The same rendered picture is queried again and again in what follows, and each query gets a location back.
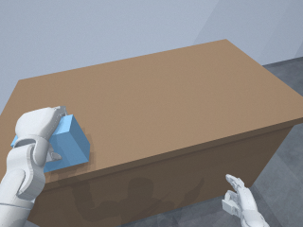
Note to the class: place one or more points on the table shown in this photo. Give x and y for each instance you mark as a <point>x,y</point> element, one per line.
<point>164,131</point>

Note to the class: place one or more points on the sponge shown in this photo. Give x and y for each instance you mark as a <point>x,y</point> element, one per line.
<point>69,141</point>

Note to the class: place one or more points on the right robot forearm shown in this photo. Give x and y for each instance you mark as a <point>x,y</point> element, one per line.
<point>252,218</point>

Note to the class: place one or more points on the robot left hand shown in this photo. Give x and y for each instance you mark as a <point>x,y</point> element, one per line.
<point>43,123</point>

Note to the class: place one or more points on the robot right hand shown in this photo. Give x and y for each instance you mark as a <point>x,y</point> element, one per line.
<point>235,203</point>

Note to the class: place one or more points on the left robot forearm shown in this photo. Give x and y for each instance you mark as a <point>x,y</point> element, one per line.
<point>24,180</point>

